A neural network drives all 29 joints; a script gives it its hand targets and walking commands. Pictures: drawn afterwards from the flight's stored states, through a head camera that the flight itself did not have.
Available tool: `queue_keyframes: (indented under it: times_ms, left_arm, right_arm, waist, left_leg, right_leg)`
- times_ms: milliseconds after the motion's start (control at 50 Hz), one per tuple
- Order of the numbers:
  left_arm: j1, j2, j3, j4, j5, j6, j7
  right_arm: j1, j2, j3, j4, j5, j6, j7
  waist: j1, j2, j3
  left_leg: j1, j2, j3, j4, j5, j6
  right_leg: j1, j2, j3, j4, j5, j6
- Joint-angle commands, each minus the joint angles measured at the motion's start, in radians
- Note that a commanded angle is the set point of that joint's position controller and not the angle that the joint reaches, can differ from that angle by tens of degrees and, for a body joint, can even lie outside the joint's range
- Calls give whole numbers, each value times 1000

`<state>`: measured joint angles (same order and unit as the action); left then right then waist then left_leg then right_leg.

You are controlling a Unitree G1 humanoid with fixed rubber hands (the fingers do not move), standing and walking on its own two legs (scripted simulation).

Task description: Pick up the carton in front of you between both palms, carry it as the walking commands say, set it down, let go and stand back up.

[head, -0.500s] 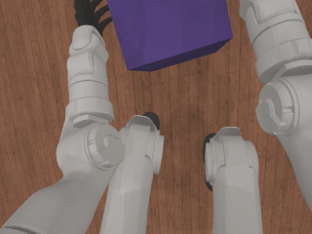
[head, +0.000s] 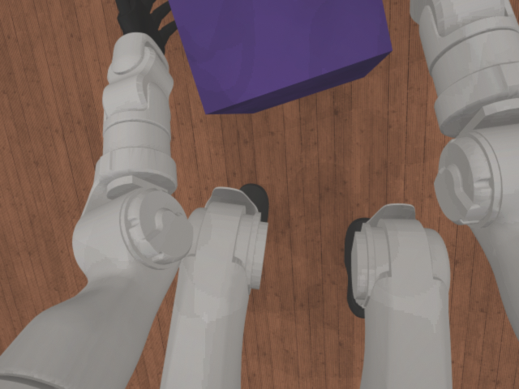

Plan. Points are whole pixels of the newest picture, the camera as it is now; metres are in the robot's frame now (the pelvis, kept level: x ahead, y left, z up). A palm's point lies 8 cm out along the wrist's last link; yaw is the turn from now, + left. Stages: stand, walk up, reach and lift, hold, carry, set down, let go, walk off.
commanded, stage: set down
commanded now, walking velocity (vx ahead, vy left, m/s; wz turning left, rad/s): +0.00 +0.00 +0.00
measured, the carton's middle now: (281, 21) +0.54 +0.05 -0.26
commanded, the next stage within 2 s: let go in 1.24 s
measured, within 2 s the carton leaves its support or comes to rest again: neither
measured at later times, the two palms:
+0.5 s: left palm (84, 42) +0.49 +0.24 -0.10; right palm out of the picture +0.61 -0.11 -0.08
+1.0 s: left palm out of the picture +0.49 +0.25 +0.06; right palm out of the picture +0.61 -0.13 +0.06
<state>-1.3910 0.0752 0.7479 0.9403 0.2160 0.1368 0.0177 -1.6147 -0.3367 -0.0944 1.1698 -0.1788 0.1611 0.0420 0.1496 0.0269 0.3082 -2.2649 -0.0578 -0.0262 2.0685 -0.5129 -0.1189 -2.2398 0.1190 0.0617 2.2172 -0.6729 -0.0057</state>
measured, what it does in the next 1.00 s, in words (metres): rises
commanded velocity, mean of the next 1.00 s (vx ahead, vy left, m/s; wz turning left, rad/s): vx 0.00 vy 0.00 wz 0.00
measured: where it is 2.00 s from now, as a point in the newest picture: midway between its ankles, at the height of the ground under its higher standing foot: (303, 264)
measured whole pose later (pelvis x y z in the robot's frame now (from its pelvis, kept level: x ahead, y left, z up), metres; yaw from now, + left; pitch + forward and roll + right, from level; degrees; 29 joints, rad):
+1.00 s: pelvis +0.01 +0.01 +0.16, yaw -1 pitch +49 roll +2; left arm -1.05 0.08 0.40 0.57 -0.06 0.25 0.19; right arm -1.41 -0.48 -0.07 1.02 -0.02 0.25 0.09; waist 0.18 -0.04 0.00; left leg -1.96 -0.04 -0.02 1.48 -0.37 -0.03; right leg -1.91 0.04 0.05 1.59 -0.53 0.00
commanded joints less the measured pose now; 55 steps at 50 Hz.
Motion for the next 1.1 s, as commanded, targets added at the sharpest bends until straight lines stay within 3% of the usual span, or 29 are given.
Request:
queue_keyframes:
  times_ms: [0, 40, 60, 80, 140, 220, 240, 260, 280, 320, 340, 360, 380, 460, 480, 520, 540, 580, 600, 640, 700, 740, 820, 840, 880, 960, 980, 1000, 1080]
  left_arm:
    - [-40, 153, -88, 12, -94, -65, 52]
    - [-74, 234, -145, -38, -178, -95, 95]
    - [-86, 238, -191, 7, -247, -105, 98]
    - [-93, 287, -163, 47, -230, -127, 94]
    - [-168, 275, -284, -19, -391, -119, 92]
    - [-204, 283, -380, -108, -444, -105, 111]
    - [-173, 273, -395, -65, -467, -84, 126]
    - [-178, 324, -399, -99, -442, -72, 140]
    - [-115, 304, -396, -102, -431, -73, 152]
    - [-106, 251, -436, -150, -432, -41, 161]
    - [-112, 278, -383, -225, -414, -36, 174]
    - [-37, 236, -401, -241, -385, -24, 178]
    - [-114, 278, -428, -267, -384, -11, 190]
    - [-66, 149, -444, -307, -390, 34, 208]
    - [-29, 109, -421, -263, -346, 35, 206]
    - [-79, 116, -420, -263, -346, 57, 211]
    - [-94, 147, -384, -373, -318, 46, 218]
    - [-28, 68, -416, -260, -310, 57, 205]
    - [-26, 147, -326, -341, -279, 46, 204]
    - [-34, 89, -356, -365, -304, 65, 201]
    - [37, 62, -367, -363, -308, 75, 183]
    - [31, 118, -346, -418, -266, 72, 199]
    - [95, 125, -341, -439, -288, 82, 174]
    - [84, 108, -360, -386, -298, 99, 173]
    - [148, 107, -325, -485, -280, 79, 173]
    - [151, 83, -359, -523, -281, 90, 171]
    - [150, 129, -354, -497, -277, 99, 166]
    - [166, 53, -379, -518, -290, 105, 166]
    - [218, 44, -340, -444, -251, 106, 164]
  right_arm:
    - [-236, -65, 152, -113, 133, -32, -38]
    - [-308, -193, 185, -61, 189, -29, -78]
    - [-336, -205, 196, -128, 208, -41, -86]
    - [-342, -177, 214, -148, 233, -52, -78]
    - [-415, -199, 286, -204, 303, -48, -71]
    - [-427, -231, 289, -218, 379, -32, -52]
    - [-421, -267, 342, -147, 387, -15, -48]
    - [-432, -248, 307, -182, 359, -7, -46]
    - [-384, -287, 291, -131, 371, 3, -44]
    - [-347, -266, 249, -136, 345, 2, -32]
    - [-325, -301, 239, -118, 342, 8, -24]
    - [-340, -322, 201, -193, 307, 12, -31]
    - [-318, -279, 211, -181, 332, 28, -27]
    - [-272, -331, 114, -104, 246, 42, -23]
    - [-276, -322, 111, -98, 246, 29, -10]
    - [-236, -322, 82, -18, 247, 38, 5]
    - [-253, -327, 64, -113, 240, 30, 11]
    - [-245, -280, 77, -27, 254, 32, 33]
    - [-287, -278, 71, -123, 224, 34, 25]
    - [-277, -316, 41, -164, 223, 33, 29]
    - [-194, -250, 85, -116, 202, 51, 31]
    - [-213, -306, 30, -161, 180, 49, 30]
    - [-176, -241, 40, -232, 194, 67, 38]
    - [-164, -249, 38, -177, 177, 68, 46]
    - [-172, -278, 11, -291, 176, 66, 33]
    - [-127, -261, 0, -309, 155, 73, 48]
    - [-112, -225, 12, -293, 146, 84, 47]
    - [-119, -266, -37, -285, 148, 83, 53]
    - [-62, -245, -55, -237, 108, 72, 73]
  waist:
    - [97, -242, -876]
    - [110, -231, -977]
    - [61, -273, -961]
    - [110, -293, -938]
    - [85, -354, -1149]
    - [94, -279, -1294]
    - [134, -296, -1324]
    - [94, -294, -1299]
    - [174, -258, -1335]
    - [95, -238, -1349]
    - [111, -279, -1344]
    - [144, -196, -1430]
    - [78, -226, -1440]
    - [21, -166, -1267]
    - [74, -140, -1234]
    - [25, -106, -1155]
    - [58, -81, -1227]
    - [61, -111, -1150]
    - [144, -171, -1205]
    - [50, -136, -1310]
    - [66, -264, -1338]
    - [91, -168, -1350]
    - [98, -255, -1420]
    - [33, -269, -1425]
    - [122, -221, -1483]
    - [42, -255, -1510]
    - [38, -291, -1490]
    - [50, -168, -1478]
    - [59, -180, -1312]
  left_leg:
    - [403, 7, 162, -63, 331, 16]
    - [388, 29, 163, -57, 335, 7]
    - [431, 27, 136, -37, 364, 23]
    - [396, 28, 125, -54, 425, 32]
    - [478, 44, 128, -31, 478, 44]
    - [645, 54, 121, -49, 476, 53]
    - [743, 47, 122, -69, 473, 56]
    - [682, 47, 127, -102, 424, 47]
    - [740, 35, 129, -106, 444, 56]
    - [769, 28, 124, -131, 468, 54]
    - [775, 20, 114, -139, 491, 55]
    - [817, 11, 139, -143, 480, 49]
    - [845, 14, 132, -177, 440, 54]
    - [851, -6, 115, -257, 384, 41]
    - [838, -5, 113, -260, 420, 36]
    - [859, -3, 97, -315, 290, 28]
    - [942, -12, 115, -308, 312, 30]
    - [856, -13, 108, -357, 292, 37]
    - [860, -19, 124, -384, 332, 44]
    - [892, -14, 126, -391, 366, 29]
    - [864, -31, 127, -456, 369, 45]
    - [937, -25, 129, -482, 407, 32]
    - [917, -25, 124, -562, 509, 52]
    - [956, -24, 119, -587, 490, 47]
    - [972, -37, 159, -584, 590, 40]
    - [994, -33, 136, -669, 553, 49]
    - [999, -22, 133, -691, 529, 51]
    - [993, -31, 157, -723, 531, 31]
    - [1070, -22, 132, -810, 452, 38]
  right_leg:
    - [551, -86, 32, -263, 495, 38]
    - [656, -100, 46, -237, 465, 37]
    - [598, -103, 30, -239, 449, 47]
    - [526, -107, 49, -248, 526, 34]
    - [644, -119, 31, -225, 523, 31]
    - [677, -115, -19, -204, 403, 24]
    - [726, -127, -10, -224, 360, 18]
    - [717, -110, -25, -228, 349, 8]
    - [758, -97, -5, -227, 343, 9]
    - [641, -93, -58, -245, 347, 1]
    - [666, -88, -58, -223, 382, 1]
    - [679, -74, -29, -279, 347, -4]
    - [654, -64, -65, -290, 309, -3]
    - [501, -60, -83, -399, 206, -26]
    - [506, -57, -59, -392, 250, -25]
    - [422, -48, -90, -436, 120, -32]
    - [433, -50, -84, -447, 133, -28]
    - [464, -52, -85, -472, 128, -29]
    - [502, -61, -65, -498, 162, -15]
    - [633, -43, -72, -515, 257, -23]
    - [739, -53, -90, -571, 289, 1]
    - [676, -42, -85, -598, 301, -11]
    - [820, -36, -77, -656, 433, 6]
    - [828, -23, -103, -680, 422, 6]
    - [841, -34, -66, -743, 466, 9]
    - [978, -28, -86, -779, 510, 4]
    - [940, -28, -85, -821, 483, 18]
    - [997, -33, -77, -844, 498, -4]
    - [966, -38, -85, -933, 395, 6]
